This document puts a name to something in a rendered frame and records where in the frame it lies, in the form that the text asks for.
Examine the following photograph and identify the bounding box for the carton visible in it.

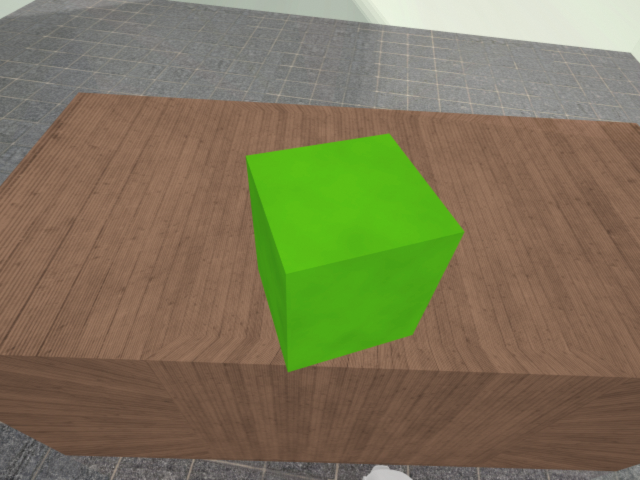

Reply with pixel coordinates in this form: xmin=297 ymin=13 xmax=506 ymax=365
xmin=246 ymin=134 xmax=464 ymax=372

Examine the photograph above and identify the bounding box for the right robot shin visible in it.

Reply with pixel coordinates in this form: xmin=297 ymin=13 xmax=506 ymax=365
xmin=370 ymin=465 xmax=390 ymax=473

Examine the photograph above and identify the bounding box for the pedestal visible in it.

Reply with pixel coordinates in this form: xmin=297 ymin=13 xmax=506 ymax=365
xmin=0 ymin=92 xmax=640 ymax=471

